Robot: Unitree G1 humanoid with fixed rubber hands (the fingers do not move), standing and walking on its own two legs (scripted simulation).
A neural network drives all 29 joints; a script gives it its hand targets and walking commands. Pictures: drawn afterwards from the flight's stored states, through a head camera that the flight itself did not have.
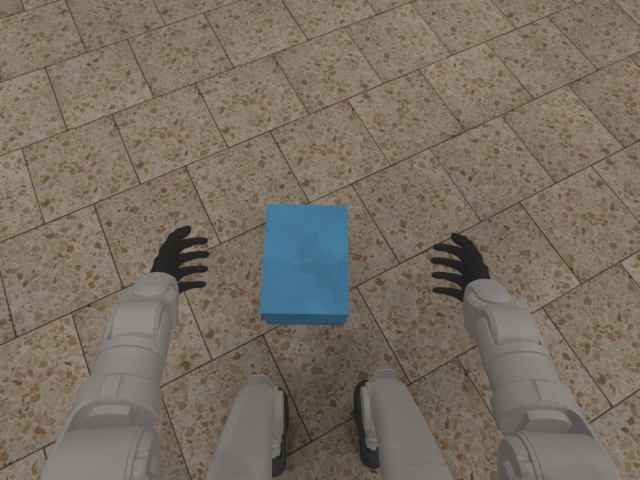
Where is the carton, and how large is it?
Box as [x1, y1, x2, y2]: [260, 204, 348, 324]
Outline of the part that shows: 267,204 260,302 261,315 268,323 342,324 348,315 347,206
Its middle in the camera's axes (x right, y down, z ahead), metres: -0.03 +0.08 +1.04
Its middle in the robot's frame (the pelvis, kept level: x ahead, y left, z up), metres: +0.52 +0.02 -0.59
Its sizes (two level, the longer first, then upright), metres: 0.281 0.210 0.192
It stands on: the floor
